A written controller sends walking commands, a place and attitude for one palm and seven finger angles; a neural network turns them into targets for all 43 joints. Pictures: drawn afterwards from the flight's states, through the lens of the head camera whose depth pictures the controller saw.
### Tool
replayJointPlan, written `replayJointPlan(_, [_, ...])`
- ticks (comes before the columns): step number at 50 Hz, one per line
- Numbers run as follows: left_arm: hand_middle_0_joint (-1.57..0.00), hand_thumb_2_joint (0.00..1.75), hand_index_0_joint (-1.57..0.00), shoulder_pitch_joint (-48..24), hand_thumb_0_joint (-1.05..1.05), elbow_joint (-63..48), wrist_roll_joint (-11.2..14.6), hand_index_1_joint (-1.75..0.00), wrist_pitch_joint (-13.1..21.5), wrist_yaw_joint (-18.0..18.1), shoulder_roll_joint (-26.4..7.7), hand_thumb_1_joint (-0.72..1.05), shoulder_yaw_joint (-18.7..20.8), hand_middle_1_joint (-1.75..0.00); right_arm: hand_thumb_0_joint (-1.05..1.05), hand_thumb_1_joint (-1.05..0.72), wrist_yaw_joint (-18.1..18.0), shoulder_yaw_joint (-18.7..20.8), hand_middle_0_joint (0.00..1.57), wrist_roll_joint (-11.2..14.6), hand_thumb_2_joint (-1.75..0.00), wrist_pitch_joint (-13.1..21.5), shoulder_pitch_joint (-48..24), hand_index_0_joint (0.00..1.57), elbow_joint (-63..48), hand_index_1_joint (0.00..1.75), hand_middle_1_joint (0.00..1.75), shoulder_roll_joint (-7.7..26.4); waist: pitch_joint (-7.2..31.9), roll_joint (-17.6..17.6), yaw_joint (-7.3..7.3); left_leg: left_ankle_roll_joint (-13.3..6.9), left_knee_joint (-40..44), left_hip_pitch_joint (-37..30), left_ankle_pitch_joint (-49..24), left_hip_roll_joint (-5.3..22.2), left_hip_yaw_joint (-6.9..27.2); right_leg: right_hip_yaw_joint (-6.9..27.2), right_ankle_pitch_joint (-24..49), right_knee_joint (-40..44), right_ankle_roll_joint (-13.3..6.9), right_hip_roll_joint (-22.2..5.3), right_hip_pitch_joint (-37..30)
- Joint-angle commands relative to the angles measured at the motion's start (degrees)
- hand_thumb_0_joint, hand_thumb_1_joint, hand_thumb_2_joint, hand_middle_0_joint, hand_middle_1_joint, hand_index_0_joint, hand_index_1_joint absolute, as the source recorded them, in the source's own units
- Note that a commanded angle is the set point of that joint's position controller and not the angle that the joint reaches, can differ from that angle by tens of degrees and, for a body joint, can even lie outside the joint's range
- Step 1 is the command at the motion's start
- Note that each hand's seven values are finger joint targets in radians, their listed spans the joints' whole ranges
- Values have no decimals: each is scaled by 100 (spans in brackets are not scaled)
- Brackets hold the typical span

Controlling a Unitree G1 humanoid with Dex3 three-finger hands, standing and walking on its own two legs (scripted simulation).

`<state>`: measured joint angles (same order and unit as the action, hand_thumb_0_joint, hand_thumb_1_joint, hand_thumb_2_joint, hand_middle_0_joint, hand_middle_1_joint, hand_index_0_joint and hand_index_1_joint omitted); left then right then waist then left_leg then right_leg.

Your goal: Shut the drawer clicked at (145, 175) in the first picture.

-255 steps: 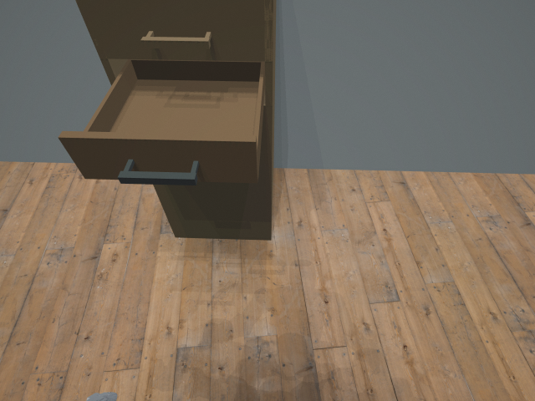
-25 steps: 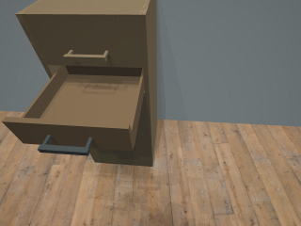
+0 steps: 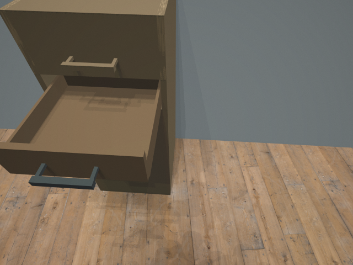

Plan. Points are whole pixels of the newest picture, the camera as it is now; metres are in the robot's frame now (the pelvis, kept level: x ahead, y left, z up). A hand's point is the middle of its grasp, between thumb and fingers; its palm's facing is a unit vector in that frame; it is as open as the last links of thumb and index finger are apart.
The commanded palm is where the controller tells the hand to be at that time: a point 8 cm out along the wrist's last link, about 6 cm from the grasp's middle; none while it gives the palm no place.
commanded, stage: look again from close up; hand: left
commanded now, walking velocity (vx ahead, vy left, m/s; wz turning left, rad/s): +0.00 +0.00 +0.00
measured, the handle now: (65, 175) +0.31 +0.29 +0.01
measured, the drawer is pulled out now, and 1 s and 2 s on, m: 0.30 0.30 0.30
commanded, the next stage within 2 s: shuffle to correct the standing spot in 0.04 s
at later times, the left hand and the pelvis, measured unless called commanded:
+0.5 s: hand out of the picture +0.02 +0.23 -0.18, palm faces +0.05 -0.97 -0.25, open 7.4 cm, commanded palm none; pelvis +0.01 +0.03 -0.01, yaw +0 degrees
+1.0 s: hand out of the picture +0.02 +0.26 -0.16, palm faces +0.05 -0.97 -0.25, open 7.4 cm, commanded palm none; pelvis +0.02 +0.07 +0.00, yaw +0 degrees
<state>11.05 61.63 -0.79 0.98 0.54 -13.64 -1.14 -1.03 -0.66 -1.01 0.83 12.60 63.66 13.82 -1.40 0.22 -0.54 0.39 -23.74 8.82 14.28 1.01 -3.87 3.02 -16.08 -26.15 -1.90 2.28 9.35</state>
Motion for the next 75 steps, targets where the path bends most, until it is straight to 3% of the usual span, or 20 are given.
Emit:
replayJointPlan(1, [-20,90,-20,110,0,-226,19,-30,95,89,-894,90,217,-30,0,-90,-63,153,20,22,-90,129,21,20,-252,30,30,816,108,-59,27,-193,260,-232,-1246,603,566,580,1700,361,-106,-722,216])
replayJointPlan(19, [-20,90,-20,649,0,-445,-14,-30,-19,206,-991,90,471,-30,0,-90,-17,236,20,18,-90,-79,236,20,-674,30,30,428,44,711,142,28,-582,754,-40,146,165,1533,2741,277,-685,-1787,-262])
replayJointPlan(23, [-20,90,-20,475,0,-678,-20,-30,-115,202,-785,90,497,-30,0,-90,-13,293,20,-13,-90,-52,609,20,-692,30,30,553,90,-64,7,-222,-86,-177,-1502,548,528,591,1834,-545,-345,-1092,583])
replayJointPlan(25, [-20,90,-20,202,0,-848,-51,-30,-182,193,-459,90,427,-30,0,-90,-25,343,20,-29,-90,-73,881,20,-726,30,30,749,-9,-1233,-103,-978,420,-608,-2550,1386,1442,-413,-1300,-1890,11,-342,1644])
replayJointPlan(27, [-20,90,-20,77,0,-911,-38,-30,-219,205,-356,90,419,-30,0,-90,-39,308,20,-37,-90,-99,796,20,-838,30,30,618,-101,-855,-76,-1478,538,-403,-2527,1537,1585,-394,-1757,-3173,8,-501,2033])
replayJointPlan(34, [-20,90,-20,616,0,-801,-47,-30,-183,167,-11,90,367,-30,0,-90,-23,310,20,-58,-90,-99,519,20,-969,30,30,563,186,-478,253,-1162,44,306,-2356,1031,849,-847,-562,-1285,63,-586,585])
replayJointPlan(36, [-20,90,-20,1170,0,-672,-82,-30,-57,217,-347,90,443,-30,0,-90,8,315,20,25,-90,-85,484,20,-1044,30,30,434,374,395,505,-647,-865,1216,-946,581,474,-57,561,141,-147,-1309,-790])
replayJointPlan(37, [-20,90,-20,1456,0,-618,-118,-30,-13,267,-928,90,573,-30,0,-90,48,310,20,47,-90,-89,441,20,-1176,30,30,189,289,1702,534,-142,-1992,2452,1055,-208,-146,2037,1593,680,-819,-2903,-1340])
replayJointPlan(38, [-20,90,-20,1657,0,-629,-60,-30,-3,268,-1137,90,610,-30,0,-90,45,350,20,-45,-90,-134,294,20,-1265,30,30,320,196,1145,611,7,-3140,2592,2058,-128,274,2411,2059,915,-1425,-3540,-910])
replayJointPlan(43, [-20,90,-20,826,0,-784,-99,-30,89,263,-763,90,577,-30,0,-90,206,361,20,-29,-90,-284,114,20,-1185,30,30,54,-82,1091,210,215,-3950,2579,819,202,347,512,2401,751,-855,-2403,5])
replayJointPlan(52, [-20,90,-20,679,0,-740,-128,-30,-116,134,-907,90,636,-30,0,-90,180,377,20,62,-90,-93,478,20,-1063,30,30,-41,139,1206,-2,210,-464,58,-341,-232,-499,-305,1007,-93,-151,-1511,922])
replayJointPlan(53, [-20,90,-20,817,0,-732,-100,-30,-163,129,-650,90,559,-30,0,-90,128,419,20,46,-90,-33,752,20,-945,30,30,215,337,414,-72,158,-84,-538,-632,112,-240,-467,542,-762,1,-1228,1104])
replayJointPlan(55, [-20,90,-20,1049,0,-922,-42,-30,-258,148,-22,90,410,-30,0,-90,47,556,20,-11,-90,-4,1087,20,-1043,30,30,1042,371,-1399,-184,-905,743,35,-1691,2188,2325,-609,-2216,-2519,321,-514,1704])
replayJointPlan(56, [-20,90,-20,973,0,-1066,-13,-30,-173,120,-83,90,422,-30,0,-90,33,531,20,-87,-90,-17,841,20,-1158,30,30,1088,13,-658,-70,-1229,646,700,-1209,2175,2429,-441,-1898,-2738,211,-548,1666])
replayJointPlan(58, [-20,90,-20,922,0,-753,-40,-30,-169,115,-102,90,429,-30,0,-90,-73,432,20,-106,-90,66,291,20,-987,30,30,741,181,-1911,10,-1034,758,623,-1514,1763,1983,-237,-1547,-3011,168,-622,1554])
replayJointPlan(65, [-20,90,-20,1180,0,-534,-18,-30,-199,-43,-41,90,408,-30,0,-90,-123,466,20,-99,-90,-111,-48,20,-871,30,30,618,186,-735,185,-711,263,1070,-816,1366,1247,-627,-399,-787,170,-273,301])
replayJointPlan(68, [-20,90,-20,1094,0,-552,-57,-30,-83,25,-709,90,444,-30,0,-90,-22,290,20,25,-90,-175,4,20,-945,30,30,-83,-3,1245,130,44,-1235,1519,1053,87,84,1309,-545,1425,-292,-1746,437])
replayJointPlan(69, [-20,90,-20,932,0,-587,-43,-30,-25,49,-636,90,441,-30,0,-90,-11,304,20,-13,-90,-213,-108,20,-880,30,30,-7,-138,1390,187,8,-1719,1352,1209,141,283,1456,-690,1646,-455,-1788,856])
replayJointPlan(70, [-20,90,-20,592,0,-792,-93,-30,1,170,-950,90,165,-30,0,-90,-11,342,20,-155,-90,-205,-71,20,-1179,30,30,350,-569,66,-308,-168,-1307,653,336,-24,705,1310,-1454,871,-436,-1057,1395])
replayJointPlan(75, [-20,90,-20,327,0,-1116,-25,-30,-44,221,-484,90,254,-30,0,-90,17,289,20,-55,-90,-167,593,20,-1178,30,30,45,-303,915,-214,-129,-1189,643,371,162,325,739,-1806,1007,-291,-1068,1730])
